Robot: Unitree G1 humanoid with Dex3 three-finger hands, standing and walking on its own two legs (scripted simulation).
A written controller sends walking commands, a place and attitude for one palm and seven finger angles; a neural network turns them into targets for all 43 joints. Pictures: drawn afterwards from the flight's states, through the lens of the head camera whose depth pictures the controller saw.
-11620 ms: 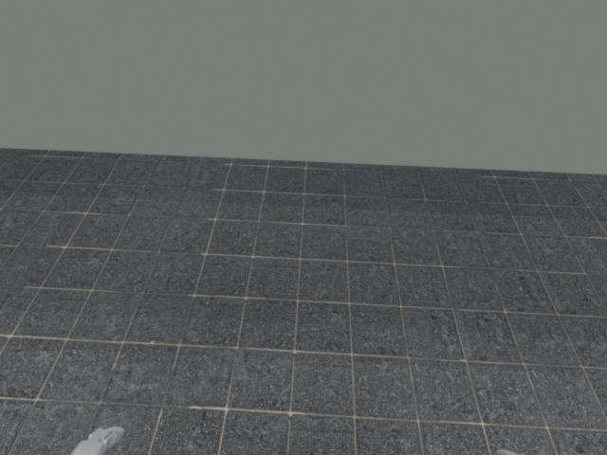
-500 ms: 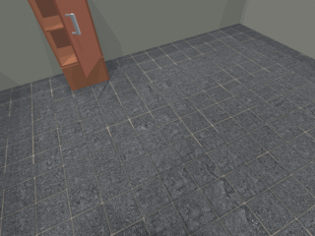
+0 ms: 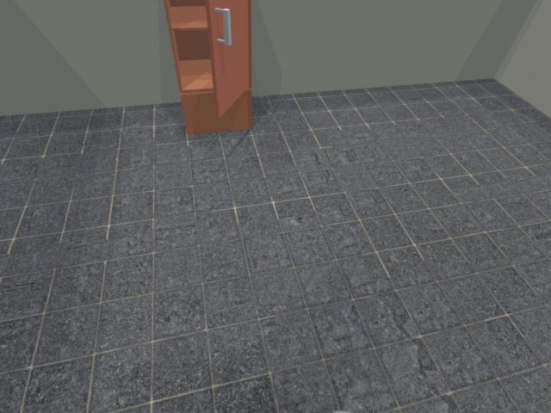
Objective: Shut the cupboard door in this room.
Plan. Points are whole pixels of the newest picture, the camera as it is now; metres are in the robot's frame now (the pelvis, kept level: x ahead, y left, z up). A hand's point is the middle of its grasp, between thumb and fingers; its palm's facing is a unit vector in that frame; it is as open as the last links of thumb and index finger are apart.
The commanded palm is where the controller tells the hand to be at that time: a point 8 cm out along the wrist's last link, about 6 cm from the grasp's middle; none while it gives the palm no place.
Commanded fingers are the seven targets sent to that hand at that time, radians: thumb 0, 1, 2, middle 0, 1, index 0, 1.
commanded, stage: turn or walk to find it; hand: left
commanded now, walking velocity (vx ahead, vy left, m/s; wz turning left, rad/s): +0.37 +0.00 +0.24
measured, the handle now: (222, 26) +1.54 +0.30 -0.05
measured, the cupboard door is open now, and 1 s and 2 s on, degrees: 56 56 56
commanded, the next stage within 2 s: stand and wait in 0.82 s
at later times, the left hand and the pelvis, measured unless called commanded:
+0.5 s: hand out of the picture +0.09 +0.10 -0.15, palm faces +0.20 -0.95 -0.25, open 7.2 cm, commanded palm none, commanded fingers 0.00 0.90 0.90 -0.20 -0.30 -0.20 -0.30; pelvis +0.14 -0.08 +0.00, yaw +8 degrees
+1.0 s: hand (202, 366) +0.24 +0.15 -0.19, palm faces +0.30 -0.94 -0.16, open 7.4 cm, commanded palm none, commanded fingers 0.00 0.90 0.90 -0.20 -0.30 -0.20 -0.30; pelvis +0.34 +0.01 -0.02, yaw +11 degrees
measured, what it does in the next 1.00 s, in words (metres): walks ahead: right foot, then left foot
